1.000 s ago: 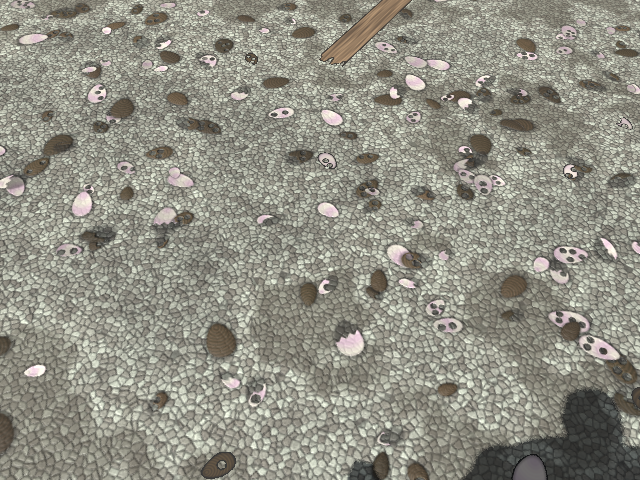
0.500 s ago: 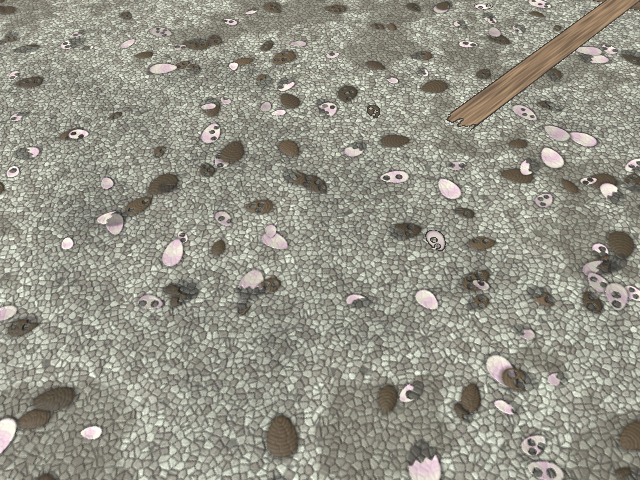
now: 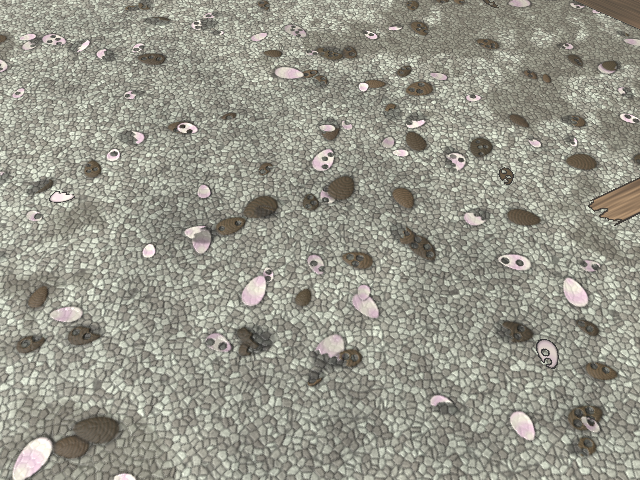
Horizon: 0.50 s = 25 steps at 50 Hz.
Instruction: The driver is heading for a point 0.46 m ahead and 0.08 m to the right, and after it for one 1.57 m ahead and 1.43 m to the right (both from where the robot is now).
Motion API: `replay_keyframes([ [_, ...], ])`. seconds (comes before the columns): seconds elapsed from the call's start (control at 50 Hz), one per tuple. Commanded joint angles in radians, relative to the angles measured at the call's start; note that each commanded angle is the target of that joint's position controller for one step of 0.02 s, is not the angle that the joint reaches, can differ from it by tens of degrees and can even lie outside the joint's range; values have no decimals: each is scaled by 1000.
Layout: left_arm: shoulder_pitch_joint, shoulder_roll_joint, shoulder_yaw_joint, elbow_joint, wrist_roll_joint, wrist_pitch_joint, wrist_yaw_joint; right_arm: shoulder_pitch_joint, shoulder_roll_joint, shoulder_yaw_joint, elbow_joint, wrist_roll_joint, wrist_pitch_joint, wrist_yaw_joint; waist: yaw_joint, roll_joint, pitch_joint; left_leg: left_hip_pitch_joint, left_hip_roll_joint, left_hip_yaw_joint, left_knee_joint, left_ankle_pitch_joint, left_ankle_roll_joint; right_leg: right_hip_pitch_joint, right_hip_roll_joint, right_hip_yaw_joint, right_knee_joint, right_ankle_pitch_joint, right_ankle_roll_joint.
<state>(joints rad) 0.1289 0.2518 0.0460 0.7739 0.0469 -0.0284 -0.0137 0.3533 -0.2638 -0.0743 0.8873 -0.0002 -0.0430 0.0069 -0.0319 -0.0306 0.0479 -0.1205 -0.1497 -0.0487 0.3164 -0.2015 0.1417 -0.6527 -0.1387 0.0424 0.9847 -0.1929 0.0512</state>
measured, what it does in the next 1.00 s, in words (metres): walks ahead: right foot, then left foot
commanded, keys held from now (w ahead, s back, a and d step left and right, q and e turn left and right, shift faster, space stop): w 0.38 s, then e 0.62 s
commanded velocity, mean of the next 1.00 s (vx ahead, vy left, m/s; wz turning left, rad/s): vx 0.30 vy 0.00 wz -0.11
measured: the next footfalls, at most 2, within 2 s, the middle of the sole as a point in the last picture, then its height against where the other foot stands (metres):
right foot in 0.26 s outside the picture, level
left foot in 0.74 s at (287, 471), level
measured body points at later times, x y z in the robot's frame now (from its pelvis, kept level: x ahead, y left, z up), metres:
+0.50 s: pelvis +0.27 -0.06 +0.00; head +0.30 -0.07 +0.45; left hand +0.29 +0.21 -0.12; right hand +0.40 -0.31 -0.13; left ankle +0.29 +0.08 -0.67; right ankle +0.29 -0.13 -0.74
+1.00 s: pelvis +0.36 -0.02 +0.00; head +0.40 -0.01 +0.44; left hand +0.52 +0.23 -0.14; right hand +0.43 -0.31 -0.11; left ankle +0.45 +0.06 -0.74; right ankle +0.32 -0.14 -0.67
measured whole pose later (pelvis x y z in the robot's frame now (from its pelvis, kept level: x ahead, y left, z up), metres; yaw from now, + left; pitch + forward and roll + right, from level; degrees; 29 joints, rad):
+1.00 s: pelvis +0.36 -0.02 +0.00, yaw -12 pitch +0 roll -1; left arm 0.21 0.30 0.08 0.80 0.02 0.08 -0.02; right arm 0.19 -0.24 -0.02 0.77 -0.03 -0.01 -0.05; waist 0.00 -0.03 0.06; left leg -0.29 0.03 0.13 0.42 -0.13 0.05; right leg -0.46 0.02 0.01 1.05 -0.44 0.03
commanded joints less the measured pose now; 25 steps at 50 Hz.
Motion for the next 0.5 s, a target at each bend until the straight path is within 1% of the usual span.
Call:
replay_keyframes([
  [0.02,-52,64,10,-71,-2,0,-5,56,-137,-28,-49,0,-16,-4,-11,88,-12,37,244,-209,-105,376,96,-47,34,-50,-117,114,9],
  [0.06,-109,58,3,-88,-5,-5,-10,95,-131,-23,-40,-2,-18,-7,-37,95,-11,90,248,-204,-96,411,81,-50,47,-55,-205,167,-3],
  [0.12,-187,55,-6,-116,-11,-16,-18,139,-127,-16,-25,-10,-22,-15,-68,98,2,159,272,-207,-77,468,75,-35,73,-71,-315,194,-31],
  [0.14,-203,59,-7,-125,-14,-20,-19,145,-131,-15,-23,-13,-23,-18,-71,101,7,178,285,-214,-70,489,73,-20,83,-74,-345,189,-44],
  [0.16,-205,66,-6,-131,-15,-24,-19,142,-139,-15,-22,-16,-24,-22,-64,105,11,191,301,-221,-61,513,67,6,90,-70,-375,173,-60],
  [0.18,-182,76,-4,-129,-16,-28,-19,126,-148,-15,-23,-18,-26,-25,-44,109,14,192,313,-221,-47,550,55,56,99,-67,-406,146,-78],
  [0.2,-126,89,2,-114,-17,-31,-15,98,-158,-16,-26,-19,-29,-27,-11,114,5,179,314,-209,-14,634,36,145,119,-70,-438,108,-98],
  [0.22,-44,110,11,-88,-20,-35,-7,82,-171,-18,-26,-21,-32,-27,25,118,-29,173,305,-196,63,771,21,258,153,-81,-453,59,-116],
  [0.24,94,126,22,-44,-21,-42,4,68,-176,-18,-23,-22,-32,-22,91,89,-97,158,266,-161,225,830,5,417,179,-97,-511,66,-137],
  [0.26,243,164,35,-12,-7,-52,19,68,-152,-10,-32,-18,-37,-17,155,46,-195,31,222,-131,446,653,-10,646,77,2,-526,37,-173],
  [0.28,347,278,62,-9,17,-53,26,180,-56,11,-57,18,-38,-10,128,-163,-349,-253,76,-46,817,164,-59,929,-208,440,-558,-79,-293],
  [0.3,313,246,60,9,-9,-37,12,198,-99,5,-43,1,-36,-12,101,-196,-340,-412,12,-62,957,-308,-56,904,-280,726,-706,-110,-344],
  [0.32,207,174,45,-8,-26,-32,7,125,-120,0,-45,-21,-29,-13,63,-67,-159,-470,83,-86,998,-230,-52,745,-244,596,-721,-209,-330],
  [0.34,141,110,29,-16,-29,-34,2,51,-111,6,-57,-27,-30,-4,56,12,-73,-463,123,-77,946,-160,-53,622,-195,458,-747,-180,-308],
  [0.36,122,87,20,-8,-24,-39,3,20,-95,9,-67,-27,-26,3,39,1,-28,-446,154,-62,889,-132,-53,549,-143,354,-775,-104,-277],
  [0.38,128,74,14,10,-27,-46,6,18,-88,11,-71,-37,-16,10,20,-31,-13,-414,175,-51,845,-117,-62,499,-103,278,-795,-25,-256],
  [0.4,138,71,11,25,-31,-54,5,30,-76,15,-63,-45,-7,14,7,-49,-10,-382,181,-25,823,-108,-77,473,-83,233,-797,148,-255],
  [0.42,164,75,10,41,-37,-64,2,36,-66,18,-61,-49,-2,14,0,-47,-20,-368,180,-1,808,-108,-92,473,-77,199,-782,371,-268],
  [0.44,185,82,11,56,-42,-72,-1,31,-55,21,-62,-49,0,13,-7,-39,-31,-368,181,17,783,-105,-109,482,-69,160,-764,566,-281],
  [0.46,196,93,12,68,-43,-75,-2,17,-45,25,-67,-47,1,11,-12,-34,-40,-375,181,31,746,-87,-126,489,-58,124,-750,705,-287],
  [0.5,207,107,13,83,-42,-68,1,-44,-29,35,-86,-41,2,8,-7,-45,-47,-377,175,56,635,-37,-154,490,-22,70,-727,835,-278],
])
